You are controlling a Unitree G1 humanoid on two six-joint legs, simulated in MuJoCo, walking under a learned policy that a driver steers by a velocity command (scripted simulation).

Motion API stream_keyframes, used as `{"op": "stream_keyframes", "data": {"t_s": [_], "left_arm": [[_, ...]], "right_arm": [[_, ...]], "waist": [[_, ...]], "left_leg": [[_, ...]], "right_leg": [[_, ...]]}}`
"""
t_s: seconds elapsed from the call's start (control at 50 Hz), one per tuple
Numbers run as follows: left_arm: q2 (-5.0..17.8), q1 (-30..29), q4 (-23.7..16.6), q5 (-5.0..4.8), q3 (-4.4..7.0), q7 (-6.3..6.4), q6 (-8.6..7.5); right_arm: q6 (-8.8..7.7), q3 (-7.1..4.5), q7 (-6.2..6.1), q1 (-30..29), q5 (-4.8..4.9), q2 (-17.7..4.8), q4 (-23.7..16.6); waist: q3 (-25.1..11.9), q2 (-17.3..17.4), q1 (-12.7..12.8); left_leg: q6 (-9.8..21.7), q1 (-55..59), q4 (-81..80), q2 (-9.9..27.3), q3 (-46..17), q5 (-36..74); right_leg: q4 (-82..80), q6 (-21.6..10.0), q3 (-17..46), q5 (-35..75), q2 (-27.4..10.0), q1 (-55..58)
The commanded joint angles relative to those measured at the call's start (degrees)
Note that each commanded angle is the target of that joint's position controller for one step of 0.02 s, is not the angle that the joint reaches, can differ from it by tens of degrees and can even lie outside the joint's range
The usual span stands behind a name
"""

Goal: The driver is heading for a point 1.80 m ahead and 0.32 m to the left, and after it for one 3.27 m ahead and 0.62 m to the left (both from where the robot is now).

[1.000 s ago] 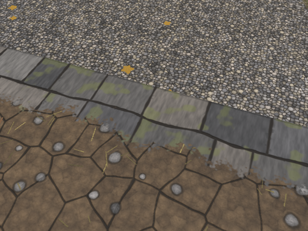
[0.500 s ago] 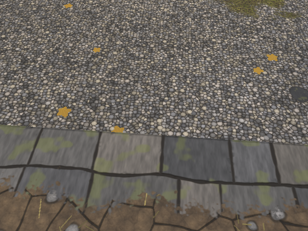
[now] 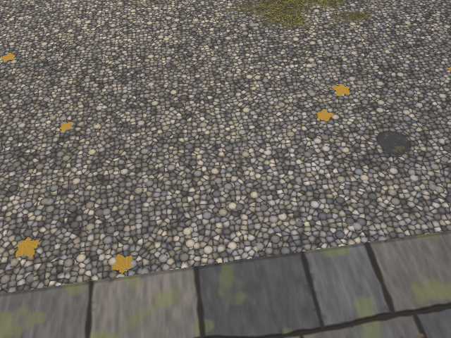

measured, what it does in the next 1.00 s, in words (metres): walks ahead, turning left: left foot, then right foot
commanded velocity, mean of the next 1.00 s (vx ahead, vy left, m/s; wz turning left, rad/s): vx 0.50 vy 0.00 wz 0.18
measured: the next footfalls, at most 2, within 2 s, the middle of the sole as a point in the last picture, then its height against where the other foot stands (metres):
left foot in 0.18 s outside the picture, level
right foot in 0.70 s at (288, 323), level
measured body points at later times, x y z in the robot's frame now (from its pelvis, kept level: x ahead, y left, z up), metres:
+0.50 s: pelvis +0.27 +0.05 +0.00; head +0.29 +0.06 +0.45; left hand +0.44 +0.28 -0.11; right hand +0.23 -0.22 -0.13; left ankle +0.25 +0.13 -0.74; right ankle +0.36 -0.11 -0.69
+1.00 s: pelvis +0.48 +0.01 +0.00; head +0.50 +0.00 +0.45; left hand +0.44 +0.29 -0.11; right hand +0.70 -0.22 -0.11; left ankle +0.52 +0.17 -0.68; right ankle +0.47 -0.09 -0.74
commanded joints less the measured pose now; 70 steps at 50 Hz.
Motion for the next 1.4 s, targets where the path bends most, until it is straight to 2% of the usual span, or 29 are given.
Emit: {"op": "stream_keyframes", "data": {"t_s": [0.02,0.1,0.16,0.18,0.2,0.22,0.24,0.26,0.3,0.38,0.58,0.64,0.68,0.7,0.72,0.74,0.76,0.82,0.88,1.02,1.1,1.18,1.22,1.24,1.26,1.28,1.32,1.38,1.4], "left_arm": [[8.46,4.91,-2.65,0.32,1.55,0.52,-0.3],[9.4,5.65,-3.46,0.99,1.59,1.35,-0.29],[10.68,1.68,-4.32,0.91,1.66,1.12,-0.99],[9.95,1.27,-4.5,0.63,1.42,0.7,-1.35],[5.23,3.83,-6.1,0.76,0.19,0.48,-1.77],[3.51,13.69,-5.3,-0.93,0.31,0.1,-1.56],[7.08,10.03,-4.07,1.37,0.45,0.48,-0.96],[7.36,2.96,-5.77,1.88,0.5,-0.07,-1.0],[6.4,-2.42,-8.11,2.56,0.15,-0.8,-0.75],[4.51,-3.92,-9.67,2.91,-0.88,-1.19,0.61],[4.12,-23.87,-17.0,1.08,-2.75,-0.82,0.32],[4.97,-21.18,-17.3,0.89,-2.46,-0.38,-0.7],[7.15,-12.5,-15.4,1.49,-1.38,0.04,-2.15],[11.29,-3.8,-14.94,2.61,-0.41,0.77,-2.8],[16.42,-1.22,-14.89,2.71,0.89,1.25,-1.91],[13.93,-1.74,-14.25,1.88,0.95,1.09,-0.97],[8.86,-4.58,-15.05,1.7,-0.23,0.76,-0.72],[5.17,-8.41,-14.27,1.37,-1.22,0.23,-1.79],[6.24,-6.94,-13.07,0.74,-0.78,-0.03,-2.69],[9.13,-3.0,-10.23,1.33,0.24,0.27,-1.73],[11.5,0.55,-8.94,2.0,1.14,0.38,-1.59],[12.7,-1.27,-8.98,1.21,1.61,0.09,-0.16],[14.05,-4.83,-9.58,0.43,2.04,-0.26,0.0],[13.7,-5.68,-10.09,-0.18,2.13,-0.62,0.42],[5.42,-1.27,-11.69,1.71,0.65,-1.01,0.47],[8.79,-5.04,-14.84,3.2,0.74,-0.69,0.03],[10.36,-5.58,-12.93,1.15,1.33,-0.33,0.56],[10.02,-3.47,-9.2,2.31,1.14,-0.31,3.55],[9.41,-5.2,-9.23,2.06,1.12,-0.66,3.94]], "right_arm": [[-0.78,-0.32,0.19,-7.29,0.29,-3.95,-6.07],[-1.7,0.26,0.36,-9.55,0.78,-4.45,-8.33],[-2.75,-1.03,-0.54,5.47,0.78,-7.21,-4.06],[-3.44,-1.73,-1.17,13.83,0.32,-8.81,-2.02],[-3.53,-2.48,-1.91,22.7,-0.49,-13.32,-1.46],[-2.69,-3.7,-1.42,22.22,-0.29,-17.32,0.31],[-2.03,-2.78,-0.86,16.55,1.33,-11.52,-0.83],[-1.97,-1.8,-0.64,11.24,1.7,-7.49,-1.97],[-2.4,-0.94,-0.45,10.28,1.28,-5.31,-1.01],[-3.62,-1.38,-0.26,15.84,2.08,-6.97,1.94],[-2.39,-2.68,-0.62,23.99,2.23,-9.52,1.96],[-1.83,-3.31,-1.16,23.08,1.73,-10.94,0.95],[-1.37,-3.44,-1.42,20.31,2.41,-11.39,-0.41],[-1.73,-2.65,-1.11,19.22,3.0,-8.22,-2.55],[-1.78,-1.84,-1.04,23.23,4.13,-4.17,-4.78],[-1.02,-2.52,-1.35,24.08,2.05,-8.34,-3.73],[-0.58,-2.77,-1.01,20.78,1.35,-8.76,-3.4],[1.2,-2.6,0.52,18.53,0.81,-6.91,-4.11],[2.72,-2.68,0.81,17.42,1.13,-6.94,-5.1],[3.52,-1.07,2.27,5.85,0.4,-5.11,-9.82],[4.07,-1.75,2.22,3.68,-0.23,-7.52,-10.09],[4.44,-1.73,1.96,2.17,0.39,-7.0,-10.29],[4.88,-3.14,0.98,17.93,0.12,-8.63,-5.18],[4.03,-4.27,0.12,24.05,0.03,-11.3,-3.43],[3.07,-3.94,0.47,19.01,1.82,-16.29,-4.4],[1.66,-4.41,0.61,23.23,4.88,-17.65,-5.08],[0.77,-2.95,-0.07,17.11,3.03,-12.46,-3.52],[-0.48,-2.27,-0.5,14.37,-0.02,-11.38,-2.24],[-1.09,-2.19,-0.38,16.06,0.37,-11.25,-1.37]], "waist": [[0.09,-5.77,1.13],[0.41,-6.81,1.16],[-4.88,-5.86,-6.03],[-9.63,-3.77,-10.0],[-18.51,3.81,-11.41],[-21.51,18.23,-5.83],[-12.08,6.09,-4.8],[-4.72,1.08,-4.55],[-1.62,0.21,-3.3],[-2.93,2.75,-2.16],[-0.58,2.67,-7.67],[-1.32,3.54,-6.09],[-4.44,1.02,-1.43],[-11.63,-6.06,2.35],[-16.69,-17.63,0.84],[-13.1,-14.52,-0.38],[-6.89,-7.23,-0.92],[-0.74,-8.32,-4.43],[-2.22,-9.14,-5.46],[-2.45,-7.98,-3.1],[-2.83,-7.59,-2.16],[-0.61,-7.17,-2.2],[-8.26,-8.34,-10.11],[-7.93,1.13,-14.36],[-4.23,15.74,-5.49],[-9.47,8.99,-9.86],[2.64,2.7,-4.36],[1.51,2.63,-3.95],[1.38,1.32,-4.35]], "left_leg": [[0.28,-3.22,-4.65,-3.25,2.04,2.77],[2.44,1.45,-12.46,-5.31,2.13,1.46],[6.19,24.29,-19.06,-9.23,4.18,-0.8],[7.82,36.4,-20.77,-5.84,1.5,-0.11],[10.52,48.02,-20.18,8.5,-15.02,-5.96],[18.74,55.04,-29.97,17.52,-42.5,-7.01],[18.18,47.5,-31.87,14.7,-41.77,-18.4],[17.43,39.49,-32.57,11.77,-31.71,-17.66],[15.93,32.7,-33.78,6.13,-21.46,-5.1],[17.24,29.61,-34.89,2.54,-15.41,8.47],[15.85,30.29,-33.41,1.11,-15.94,7.8],[14.13,30.29,-28.58,1.49,-18.86,9.72],[11.2,26.55,-18.92,-2.63,-18.06,10.78],[9.36,21.26,-3.97,-5.85,-12.81,2.22],[7.7,5.47,10.62,-13.74,-3.58,-24.85],[8.2,-1.44,18.67,-10.57,-2.41,-27.4],[8.3,-2.18,21.45,-8.24,-3.55,-22.26],[5.76,4.09,16.5,-4.47,-2.7,-15.34],[4.56,6.13,14.6,-4.55,-2.09,-10.92],[5.23,6.01,6.09,-3.89,2.41,-0.94],[7.74,2.71,9.03,-2.09,1.28,-0.02],[9.3,12.15,-3.39,-6.93,7.83,-22.73],[12.31,34.34,-3.08,-10.63,9.57,-14.69],[14.91,44.84,-19.2,-8.73,0.32,-16.09],[19.14,48.2,-16.17,6.01,-24.02,16.06],[26.67,48.74,-25.16,10.48,-33.95,23.26],[23.86,32.85,-27.62,9.45,-23.86,13.6],[20.32,27.74,-28.89,6.3,-14.62,11.8],[20.01,28.56,-30.0,6.39,-14.48,11.76]], "right_leg": [[-0.54,-6.04,12.48,28.1,-14.76,3.85],[2.78,-5.05,14.41,32.34,-16.41,6.76],[14.56,-1.23,11.39,46.01,-14.07,2.48],[25.94,-0.13,9.03,39.59,-11.01,-2.74],[43.22,1.11,4.62,15.86,-6.95,-10.08],[57.01,3.3,1.95,-17.88,2.04,-25.22],[61.12,2.58,4.0,-13.91,-2.49,-31.22],[59.28,2.76,2.32,-8.59,-4.94,-32.08],[53.37,3.43,-0.17,-4.92,-8.87,-30.8],[45.56,6.68,-3.2,-4.39,-10.33,-28.66],[20.3,9.65,-4.95,8.63,-9.27,-27.06],[14.55,8.67,-4.3,3.91,-7.63,-19.43],[8.01,6.7,-2.68,4.66,-8.04,-5.33],[5.51,3.63,8.41,-4.01,-19.64,6.04],[0.75,-1.34,28.28,-14.99,-31.91,17.66],[-0.29,-3.94,35.29,-19.61,-33.77,13.33],[-0.7,-3.32,28.39,-17.06,-30.89,7.74],[-3.33,-0.12,9.22,8.34,-24.28,-4.26],[-3.77,-0.51,1.59,24.62,-23.1,-4.71],[-1.8,-1.04,-9.56,31.22,-22.73,-2.85],[1.88,-2.48,-8.4,31.74,-28.27,5.58],[10.14,1.08,-16.05,40.63,-24.75,2.32],[32.38,2.4,-17.53,52.7,-24.62,-7.69],[52.4,4.67,-18.42,23.91,-18.76,-21.45],[69.67,6.92,-14.57,-20.11,-10.83,-39.3],[66.31,8.79,-5.36,-17.47,-9.69,-44.06],[54.76,9.75,-3.88,-14.65,-14.49,-37.96],[49.46,8.85,-5.14,-4.77,-14.27,-30.17],[48.61,7.81,-4.6,-1.84,-13.97,-31.82]]}}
